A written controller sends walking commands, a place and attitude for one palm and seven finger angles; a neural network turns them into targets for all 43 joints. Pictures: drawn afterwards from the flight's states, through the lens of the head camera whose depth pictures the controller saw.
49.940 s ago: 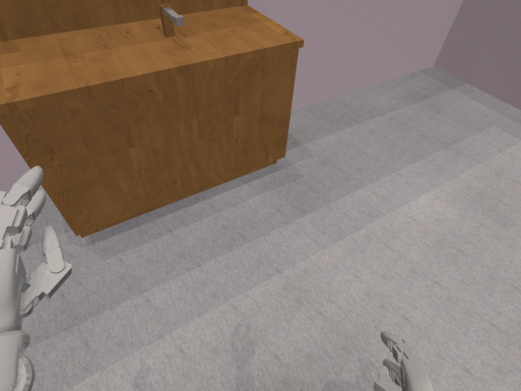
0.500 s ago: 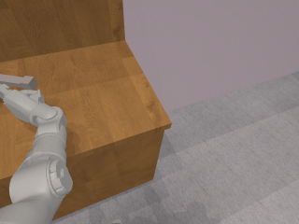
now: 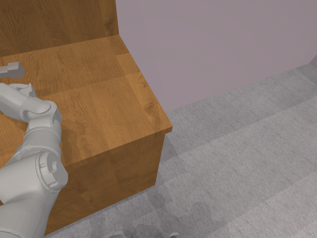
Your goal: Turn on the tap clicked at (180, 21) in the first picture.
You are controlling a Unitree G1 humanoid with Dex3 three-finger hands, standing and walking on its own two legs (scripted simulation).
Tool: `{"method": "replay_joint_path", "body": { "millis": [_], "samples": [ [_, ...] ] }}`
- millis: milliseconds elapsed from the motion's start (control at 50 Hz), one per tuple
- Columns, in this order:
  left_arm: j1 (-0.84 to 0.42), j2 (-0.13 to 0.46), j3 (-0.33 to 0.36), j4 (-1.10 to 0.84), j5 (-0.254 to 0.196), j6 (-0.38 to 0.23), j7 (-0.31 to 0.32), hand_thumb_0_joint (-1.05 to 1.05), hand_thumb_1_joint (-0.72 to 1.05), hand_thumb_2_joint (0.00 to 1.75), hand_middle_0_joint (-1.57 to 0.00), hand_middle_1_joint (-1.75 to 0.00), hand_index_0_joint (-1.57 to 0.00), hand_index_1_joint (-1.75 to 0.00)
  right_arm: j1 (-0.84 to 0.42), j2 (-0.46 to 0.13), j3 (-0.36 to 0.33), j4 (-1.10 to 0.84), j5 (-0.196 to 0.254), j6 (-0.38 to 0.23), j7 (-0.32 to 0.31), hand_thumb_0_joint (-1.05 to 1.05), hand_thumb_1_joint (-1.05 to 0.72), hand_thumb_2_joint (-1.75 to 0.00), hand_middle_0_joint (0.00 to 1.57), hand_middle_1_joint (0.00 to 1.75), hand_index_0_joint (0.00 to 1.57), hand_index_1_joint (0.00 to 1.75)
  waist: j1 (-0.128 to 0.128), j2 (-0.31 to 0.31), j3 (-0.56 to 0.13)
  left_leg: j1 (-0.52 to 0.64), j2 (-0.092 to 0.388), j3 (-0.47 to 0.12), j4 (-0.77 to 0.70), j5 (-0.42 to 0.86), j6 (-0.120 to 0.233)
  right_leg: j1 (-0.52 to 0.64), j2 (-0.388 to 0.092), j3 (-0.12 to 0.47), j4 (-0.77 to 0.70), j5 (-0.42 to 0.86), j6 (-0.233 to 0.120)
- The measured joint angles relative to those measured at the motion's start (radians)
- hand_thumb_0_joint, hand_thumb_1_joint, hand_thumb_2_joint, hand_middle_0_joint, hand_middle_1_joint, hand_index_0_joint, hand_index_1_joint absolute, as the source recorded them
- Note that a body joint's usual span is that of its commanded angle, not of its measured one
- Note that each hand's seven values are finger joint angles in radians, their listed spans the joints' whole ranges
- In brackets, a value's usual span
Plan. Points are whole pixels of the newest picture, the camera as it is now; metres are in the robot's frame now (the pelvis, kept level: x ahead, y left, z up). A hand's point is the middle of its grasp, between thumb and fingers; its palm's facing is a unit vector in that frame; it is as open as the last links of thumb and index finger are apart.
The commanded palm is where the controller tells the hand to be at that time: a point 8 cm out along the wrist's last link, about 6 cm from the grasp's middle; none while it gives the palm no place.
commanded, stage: push the lever round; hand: left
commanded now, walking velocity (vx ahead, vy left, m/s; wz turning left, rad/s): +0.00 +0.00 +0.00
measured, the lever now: (16, 70) +0.54 +0.32 +0.11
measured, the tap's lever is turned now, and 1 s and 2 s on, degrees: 82 86 86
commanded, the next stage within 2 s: lift the hand up off the lever in 0.04 s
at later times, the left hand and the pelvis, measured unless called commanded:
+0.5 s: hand (30, 86) +0.49 +0.28 +0.09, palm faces +0.86 -0.50 -0.12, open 8.3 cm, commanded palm +0.45 +0.30 +0.11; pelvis +0.00 +0.00 +0.00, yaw -1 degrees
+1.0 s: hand (19, 77) +0.50 +0.30 +0.12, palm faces +0.84 -0.53 -0.09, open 7.9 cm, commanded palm +0.44 +0.30 +0.13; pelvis +0.02 +0.01 +0.01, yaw +0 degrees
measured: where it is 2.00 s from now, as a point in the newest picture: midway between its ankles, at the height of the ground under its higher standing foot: outside the picture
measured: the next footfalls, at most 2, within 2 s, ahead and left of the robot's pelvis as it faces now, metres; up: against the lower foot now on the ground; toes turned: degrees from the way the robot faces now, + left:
none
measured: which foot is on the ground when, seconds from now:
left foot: down 0.00-1.00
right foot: down 0.00-1.00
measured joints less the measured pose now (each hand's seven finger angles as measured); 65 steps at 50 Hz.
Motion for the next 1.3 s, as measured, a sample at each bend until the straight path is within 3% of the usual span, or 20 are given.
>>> {"method": "replay_joint_path", "body": {
  "millis": [180,400,640,780,900,1080,1300],
  "samples": [
    [-0.035,0.029,0.018,0.037,0.025,-0.009,0.022,0.02,0.90,0.90,-0.15,-0.15,0.00,-0.11,0.021,-0.003,0.004,0.001,-0.003,-0.005,0.003,0.01,-0.91,-0.90,0.20,0.30,0.20,0.30,-0.016,-0.001,-0.003,-0.027,0.006,0.000,0.006,0.001,-0.001,-0.028,0.006,0.001,0.004,0.004,-0.002],
    [-0.016,0.044,0.048,0.027,0.022,0.008,-0.005,0.02,0.90,0.90,-0.15,-0.15,-0.02,-0.11,0.035,0.001,0.007,-0.003,0.004,-0.011,-0.001,0.01,-0.91,-0.90,0.20,0.30,0.20,0.30,-0.025,0.001,-0.001,-0.005,0.014,0.006,-0.009,0.006,-0.001,-0.007,0.014,0.008,-0.015,0.015,-0.004],
    [-0.004,0.028,0.043,-0.010,0.007,0.025,-0.014,0.02,0.90,0.90,-0.15,-0.15,-0.06,-0.13,0.021,0.000,0.004,0.004,-0.001,-0.028,0.004,0.01,-0.91,-0.90,0.20,0.30,0.20,0.30,-0.016,-0.002,0.005,0.018,0.011,0.005,-0.022,0.010,-0.002,0.018,0.011,0.008,-0.031,0.019,-0.002],
    [-0.018,0.062,-0.003,-0.026,-0.004,0.045,-0.057,0.02,0.90,0.90,-0.15,-0.15,-0.11,-0.14,0.018,-0.001,0.003,0.002,0.009,-0.024,0.000,0.01,-0.91,-0.90,0.20,0.30,0.20,0.30,-0.008,-0.002,0.008,0.042,0.008,0.007,-0.039,0.009,0.001,0.044,0.009,0.010,-0.053,0.021,0.003],
    [0.007,0.020,-0.030,-0.045,-0.045,0.070,-0.071,0.02,0.90,0.90,-0.15,-0.15,-0.14,-0.15,0.033,-0.008,-0.001,0.006,0.015,-0.014,0.008,0.01,-0.91,-0.90,0.20,0.30,0.20,0.30,0.017,0.003,0.003,0.085,-0.002,0.011,-0.071,0.009,0.009,0.090,0.000,0.016,-0.089,0.022,0.012],
    [0.089,-0.053,-0.030,-0.171,-0.062,0.076,-0.068,0.02,0.90,0.90,-0.15,-0.15,-0.15,-0.15,0.015,0.000,-0.015,0.004,0.016,0.005,0.014,0.01,-0.91,-0.90,0.20,0.30,0.20,0.30,0.038,0.002,0.007,0.145,-0.011,0.026,-0.092,-0.005,0.020,0.148,-0.009,0.032,-0.111,0.012,0.025],
    [0.154,-0.115,-0.050,-0.288,-0.095,0.147,-0.079,0.02,0.90,0.90,-0.16,-0.16,-0.15,-0.15,-0.021,0.006,-0.021,0.001,0.024,0.019,0.006,0.01,-0.91,-0.90,0.20,0.30,0.20,0.30,0.066,0.006,0.012,0.213,-0.021,0.031,-0.131,0.001,0.026,0.216,-0.019,0.038,-0.150,0.019,0.033]
  ]
}}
